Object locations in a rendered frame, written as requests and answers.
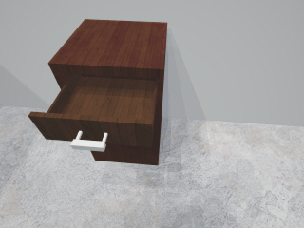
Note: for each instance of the cabinet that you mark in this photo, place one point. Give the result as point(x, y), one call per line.
point(117, 48)

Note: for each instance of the drawer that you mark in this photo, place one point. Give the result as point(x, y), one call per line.
point(121, 106)

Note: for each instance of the handle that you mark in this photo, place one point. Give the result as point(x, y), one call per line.
point(89, 145)

